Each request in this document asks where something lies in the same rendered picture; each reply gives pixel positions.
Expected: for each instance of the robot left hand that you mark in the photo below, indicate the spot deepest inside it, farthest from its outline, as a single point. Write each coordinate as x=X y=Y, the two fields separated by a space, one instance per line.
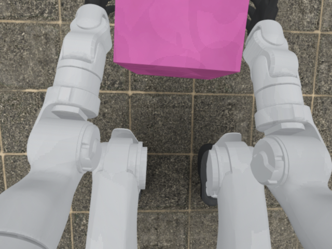
x=102 y=3

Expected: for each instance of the robot right forearm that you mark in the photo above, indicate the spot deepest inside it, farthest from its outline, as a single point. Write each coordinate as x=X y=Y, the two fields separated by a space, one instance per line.
x=276 y=84

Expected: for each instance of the robot left forearm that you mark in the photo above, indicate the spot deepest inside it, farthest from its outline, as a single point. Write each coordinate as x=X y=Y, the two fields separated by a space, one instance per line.
x=75 y=91

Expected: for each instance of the robot right foot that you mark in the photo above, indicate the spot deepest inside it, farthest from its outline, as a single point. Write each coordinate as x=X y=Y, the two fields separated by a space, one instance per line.
x=202 y=160

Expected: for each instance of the right robot upper arm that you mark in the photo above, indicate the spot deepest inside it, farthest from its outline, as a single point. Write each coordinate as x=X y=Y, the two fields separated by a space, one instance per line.
x=296 y=169

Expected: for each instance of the left robot upper arm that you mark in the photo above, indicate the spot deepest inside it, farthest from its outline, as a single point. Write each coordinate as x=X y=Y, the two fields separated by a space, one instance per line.
x=35 y=210

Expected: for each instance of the robot right hand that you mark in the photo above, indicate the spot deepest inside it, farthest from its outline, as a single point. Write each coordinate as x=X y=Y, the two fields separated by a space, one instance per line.
x=265 y=10

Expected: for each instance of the carton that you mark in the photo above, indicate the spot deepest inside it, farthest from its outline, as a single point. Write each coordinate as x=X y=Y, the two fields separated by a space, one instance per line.
x=200 y=39

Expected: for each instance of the robot left thigh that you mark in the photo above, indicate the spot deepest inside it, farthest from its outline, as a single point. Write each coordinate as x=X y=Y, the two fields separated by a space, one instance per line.
x=115 y=192

